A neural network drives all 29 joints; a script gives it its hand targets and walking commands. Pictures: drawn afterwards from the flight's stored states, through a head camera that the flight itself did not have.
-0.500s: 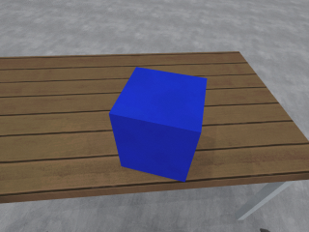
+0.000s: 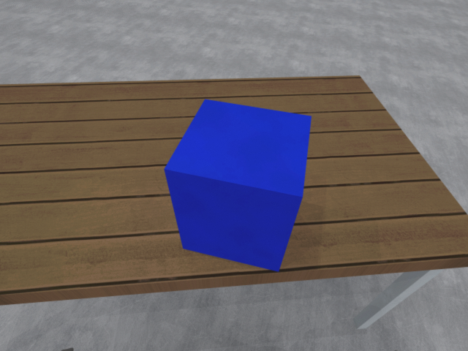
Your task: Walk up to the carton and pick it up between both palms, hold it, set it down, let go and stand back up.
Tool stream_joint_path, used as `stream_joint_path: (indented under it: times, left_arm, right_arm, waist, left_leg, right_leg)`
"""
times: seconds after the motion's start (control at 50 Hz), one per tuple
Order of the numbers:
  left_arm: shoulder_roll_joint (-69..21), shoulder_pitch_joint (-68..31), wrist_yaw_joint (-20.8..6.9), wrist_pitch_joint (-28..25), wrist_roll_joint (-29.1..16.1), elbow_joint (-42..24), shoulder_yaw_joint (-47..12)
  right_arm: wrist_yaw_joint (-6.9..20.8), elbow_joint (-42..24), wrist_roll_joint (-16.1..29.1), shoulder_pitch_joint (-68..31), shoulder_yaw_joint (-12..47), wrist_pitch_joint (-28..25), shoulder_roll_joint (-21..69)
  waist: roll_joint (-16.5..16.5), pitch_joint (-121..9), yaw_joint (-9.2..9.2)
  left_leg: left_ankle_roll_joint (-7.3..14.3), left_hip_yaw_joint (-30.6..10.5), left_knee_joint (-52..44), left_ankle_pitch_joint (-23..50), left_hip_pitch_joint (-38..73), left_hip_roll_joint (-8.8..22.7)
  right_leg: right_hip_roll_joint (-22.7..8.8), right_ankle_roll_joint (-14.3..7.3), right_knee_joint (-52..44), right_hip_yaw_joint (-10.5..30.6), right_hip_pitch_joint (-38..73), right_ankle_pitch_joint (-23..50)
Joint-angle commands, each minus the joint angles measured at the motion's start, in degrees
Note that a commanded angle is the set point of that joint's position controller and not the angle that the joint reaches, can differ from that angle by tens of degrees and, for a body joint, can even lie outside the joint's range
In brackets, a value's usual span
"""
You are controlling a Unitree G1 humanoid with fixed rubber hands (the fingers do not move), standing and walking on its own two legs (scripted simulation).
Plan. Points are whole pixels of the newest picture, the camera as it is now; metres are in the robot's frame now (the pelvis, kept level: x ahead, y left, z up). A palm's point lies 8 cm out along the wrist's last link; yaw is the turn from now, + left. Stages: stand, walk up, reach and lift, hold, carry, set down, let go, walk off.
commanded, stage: stand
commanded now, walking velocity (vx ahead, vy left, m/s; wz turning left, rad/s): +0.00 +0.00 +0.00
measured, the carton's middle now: (242, 187) +0.42 -0.01 +0.04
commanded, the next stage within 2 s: none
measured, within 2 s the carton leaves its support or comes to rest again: neither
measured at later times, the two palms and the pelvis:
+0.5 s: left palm out of the picture +0.08 +0.32 -0.10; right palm out of the picture +0.09 -0.31 -0.10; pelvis +0.00 +0.00 +0.00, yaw +0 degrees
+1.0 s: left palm out of the picture +0.09 +0.32 -0.10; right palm out of the picture +0.10 -0.31 -0.10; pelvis +0.01 +0.00 +0.00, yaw +0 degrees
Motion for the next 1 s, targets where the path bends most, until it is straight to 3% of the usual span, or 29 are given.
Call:
stream_joint_path:
  times: [0.0, 0.08, 0.1, 0.14, 0.2, 0.24, 0.28, 0.3, 0.42, 0.44, 0.46, 0.48, 0.54, 0.56, 0.58, 0.6, 0.62, 0.66, 0.68, 0.7, 0.72, 0.76, 0.78, 0.8, 0.82, 0.88, 0.9, 0.96, 0.98]
  left_arm:
    - [9.67, -1.83, 0.77, -0.75, -0.18, -1.81, 2.53]
    - [10.69, -0.91, 0.43, -0.43, -0.34, -1.25, 2.5]
    - [9.83, -1.7, 0.38, -0.78, -0.26, -2.22, 2.33]
    - [10.1, -2.1, 0.46, -0.49, -0.21, -1.42, 2.28]
    - [9.67, -1.05, 0.39, -0.51, -0.56, -1.12, 1.96]
    - [10.01, -1.63, 0.55, -0.23, 0.33, -0.93, 2.27]
    - [10.09, -2.36, 0.39, -0.47, 0.57, -1.83, 2.23]
    - [10.34, -2.37, 0.42, -0.12, 0.12, -0.88, 2.4]
    - [9.07, -1.67, 0.37, -0.42, -0.27, -1.19, 2.05]
    - [10.32, -3.06, 0.38, -0.3, 0.06, -1.95, 2.14]
    - [10.29, -1.99, 0.55, -0.53, -0.02, -1.32, 2.28]
    - [9.06, -2.15, 0.57, -0.47, -0.06, -1.26, 1.91]
    - [9.27, -1.19, 0.49, -0.35, -0.35, -0.37, 2.17]
    - [10.06, -1.75, 0.7, -0.21, 0.07, -0.83, 2.51]
    - [8.6, -1.1, 0.48, 0.04, -0.24, -0.79, 1.79]
    - [9.45, -2.36, 0.51, -0.28, 0.06, -1.14, 2.12]
    - [9.54, -1.91, 0.64, -0.01, -0.39, -0.65, 2.2]
    - [10.46, -2.45, 0.68, -0.44, 0.22, -0.84, 2.29]
    - [9.3, -1.7, 0.7, -0.36, -0.03, -0.81, 2.27]
    - [9.2, -2.32, 0.78, -0.22, 0.27, -0.83, 2.53]
    - [9.29, -3.26, 0.72, 0.24, 0.33, -0.65, 2.04]
    - [8.73, -1.76, 0.6, 0.21, -0.18, -0.69, 2.26]
    - [9.43, -1.86, 0.69, -0.12, -0.37, -0.44, 2.35]
    - [10.52, -2.27, 0.87, -0.27, 0.22, -0.34, 2.94]
    - [10.07, -2.9, 1.07, -0.15, 0.05, -0.89, 2.59]
    - [8.77, -2.22, 0.48, -0.34, -0.04, -0.69, 2.25]
    - [9.54, -1.95, 0.54, -0.17, 0.09, -0.37, 2.35]
    - [9.26, -2.87, 0.49, -0.08, -0.02, -0.5, 2.46]
    - [9.71, -3.08, 0.67, -0.22, 0.26, -0.45, 2.38]
  right_arm:
    - [-0.5, -2.66, -0.08, -2.6, -2.68, -1.34, -11.42]
    - [-0.7, -2.28, 0.27, -1.45, -1.62, -1.2, -8.76]
    - [-0.89, -1.78, 0.05, -2.16, -1.78, -1.14, -9.73]
    - [-0.88, -2.55, -0.56, -2.67, -2.11, -1.22, -10.55]
    - [-0.99, -2.2, -0.21, -3.37, -2.11, -1.12, -10.78]
    - [-0.81, -2.21, 0.4, -2.79, -2.13, -1.12, -10.39]
    - [-0.96, -2.45, -0.11, -2.34, -2.5, -1.08, -10.64]
    - [-1.05, -1.27, -0.22, -1.75, -2.26, -0.72, -11.24]
    - [-1.09, -1.86, 0.3, -1.65, -2.54, -1.39, -10.72]
    - [-0.76, -1.58, 0.45, -2.66, -2.54, -0.95, -10.6]
    - [-0.87, -1.45, 0.31, -1.76, -2.24, -1.01, -10.24]
    - [-0.95, -1.77, 0.38, -4.0, -2.8, -0.85, -11.92]
    - [-1.1, -1.56, -0.18, -3.74, -2.76, -0.88, -11.72]
    - [-0.96, -1.81, 0.32, -2.75, -3.06, -1.09, -11.45]
    - [-0.98, -1.68, 0.0, -2.94, -2.56, -1.01, -11.65]
    - [-0.87, -1.84, 0.09, -3.38, -2.69, -0.84, -10.81]
    - [-0.91, -1.45, 0.17, -3.91, -3.02, -1.07, -12.19]
    - [-0.85, -2.09, 0.29, -3.75, -2.03, -0.7, -9.09]
    - [-0.74, -1.64, 0.42, -3.09, -2.82, -0.88, -11.64]
    - [-0.86, -1.61, 0.23, -4.58, -3.21, -0.77, -12.19]
    - [-0.7, -1.82, 0.33, -3.13, -2.23, -0.94, -10.21]
    - [-0.74, -1.65, 0.32, -3.37, -2.48, -0.76, -11.54]
    - [-0.9, -1.29, 0.28, -2.15, -2.28, -0.74, -9.95]
    - [-1.19, -1.59, 0.1, -2.85, -2.78, -1.17, -10.68]
    - [-1.01, -1.64, 0.13, -4.42, -2.55, -1.0, -10.52]
    - [-0.89, -1.8, 0.11, -3.46, -2.24, -1.04, -9.86]
    - [-0.78, -1.62, 0.53, -3.74, -2.35, -1.16, -10.42]
    - [-0.95, -2.12, 0.17, -5.27, -2.33, -0.99, -10.73]
    - [-1.1, -2.3, 0.03, -4.13, -2.67, -1.27, -10.76]
  waist:
    - [0.99, -4.07, 0.23]
    - [-1.17, 0.11, -0.62]
    - [-0.74, -1.31, 0.48]
    - [-0.28, -2.29, -0.43]
    - [2.59, -2.29, 0.53]
    - [-2.18, -2.58, -0.16]
    - [0.93, -1.27, -0.59]
    - [-0.48, -1.77, 0.0]
    - [0.94, -1.55, 0.08]
    - [-1.98, -3.39, -0.21]
    - [-2.18, -3.33, -0.09]
    - [0.7, -3.33, -0.14]
    - [-0.28, -2.76, 0.77]
    - [0.01, 0.15, -0.3]
    - [-0.3, -1.36, 0.84]
    - [-2.34, -2.22, 0.08]
    - [0.69, -2.37, 0.17]
    - [-1.51, -2.04, 0.24]
    - [0.72, -2.64, 0.11]
    - [-0.34, -2.79, 0.45]
    - [-1.22, -1.65, -0.69]
    - [1.67, -2.81, 0.35]
    - [0.73, -2.25, -0.43]
    - [-0.33, -1.88, -0.2]
    - [1.77, -2.66, 0.19]
    - [-0.45, -1.45, 0.7]
    - [-1.41, -2.26, -0.25]
    - [0.29, -4.38, 0.93]
    - [-0.76, -3.0, -0.15]
  left_leg:
    - [2.78, -6.12, -4.51, 0.45, -0.7, 5.49]
    - [2.78, -6.38, -5.87, -0.87, -1.52, 6.37]
    - [2.75, -6.38, -5.08, 1.15, -1.0, 6.25]
    - [2.7, -5.81, -5.87, 3.41, 1.12, 5.54]
    - [2.84, -5.55, -4.56, 3.92, 0.01, 6.24]
    - [2.65, -5.57, -4.48, 4.51, 0.62, 6.23]
    - [2.2, -5.36, -5.04, 1.72, 0.04, 5.59]
    - [2.15, -5.68, -5.37, 2.18, -0.8, 5.86]
    - [2.06, -5.19, -4.47, 5.73, 0.23, 5.77]
    - [2.61, -4.92, -4.33, 6.65, 2.04, 6.06]
    - [2.56, -5.6, -4.84, 6.72, 2.67, 6.14]
    - [2.41, -5.34, -4.08, 6.76, 2.44, 5.93]
    - [2.48, -5.24, -4.86, 3.55, 1.92, 6.0]
    - [1.93, -5.62, -5.44, 3.05, 0.4, 5.57]
    - [2.65, -5.79, -5.28, 3.25, -0.15, 5.99]
    - [2.2, -5.22, -4.85, 5.21, 1.71, 5.97]
    - [2.14, -5.04, -4.59, 4.24, 1.24, 5.83]
    - [2.01, -5.14, -4.87, 5.76, 1.49, 6.11]
    - [1.97, -5.07, -4.93, 3.84, 1.68, 5.46]
    - [2.19, -5.44, -5.52, 2.39, 1.43, 5.91]
    - [2.3, -5.33, -5.35, 2.84, 1.03, 5.98]
    - [2.13, -4.52, -4.92, 2.95, 1.78, 5.47]
    - [2.16, -5.2, -5.51, 5.65, 1.69, 6.03]
    - [1.9, -5.17, -5.81, 3.63, 1.37, 5.89]
    - [2.35, -5.09, -5.21, 5.18, 1.8, 5.63]
    - [2.47, -4.54, -5.51, 5.25, 0.74, 5.88]
    - [1.98, -5.12, -5.58, 5.26, 2.26, 5.98]
    - [2.62, -5.13, -5.26, 6.86, 2.89, 6.58]
    - [2.2, -5.04, -5.36, 6.8, 2.78, 6.43]
  right_leg:
    - [-5.46, -3.1, -3.9, 4.61, 1.97, 3.06]
    - [-5.11, -2.78, -4.41, 4.27, -1.28, 0.95]
    - [-5.52, -3.41, -3.82, 4.5, 0.08, 1.31]
    - [-5.07, -2.74, -3.67, 4.02, -0.36, 1.69]
    - [-5.5, -3.14, -3.7, 4.12, -0.15, 1.88]
    - [-4.91, -3.2, -3.5, 3.06, -0.31, 2.64]
    - [-4.74, -2.94, -3.51, 3.46, -1.25, 0.89]
    - [-5.01, -2.88, -3.75, 3.58, 0.18, 1.21]
    - [-5.33, -2.97, -4.04, 4.31, -0.07, 5.04]
    - [-5.18, -2.48, -3.76, 3.08, 0.15, 5.73]
    - [-5.24, -2.81, -3.58, 3.72, 0.1, 4.95]
    - [-5.27, -2.57, -4.11, 3.56, -0.13, 5.62]
    - [-5.24, -2.83, -4.8, 3.34, 0.32, 2.69]
    - [-5.01, -2.94, -4.2, 3.16, -0.56, 2.25]
    - [-5.54, -2.98, -4.8, 3.66, 1.17, 2.87]
    - [-5.48, -2.99, -4.06, 3.3, 0.13, 3.21]
    - [-5.77, -2.72, -4.86, 3.79, 0.43, 5.11]
    - [-5.63, -2.99, -3.42, 3.1, -0.4, 3.43]
    - [-5.51, -3.3, -4.55, 4.2, 0.56, 4.63]
    - [-5.62, -3.0, -3.92, 3.26, 0.43, 4.66]
    - [-5.25, -3.08, -3.98, 3.2, -0.68, 2.24]
    - [-5.61, -2.9, -4.8, 4.03, 0.44, 4.61]
    - [-5.58, -2.92, -4.22, 3.74, 0.18, 4.65]
    - [-5.48, -2.86, -4.51, 3.27, 0.65, 4.27]
    - [-5.33, -2.89, -4.11, 3.22, 0.13, 4.8]
    - [-5.87, -2.77, -4.2, 3.63, 1.04, 5.46]
    - [-5.78, -3.13, -4.35, 3.71, 0.1, 5.79]
    - [-5.56, -2.9, -4.14, 2.81, 1.08, 4.72]
    - [-5.55, -2.89, -3.97, 3.54, -0.13, 5.24]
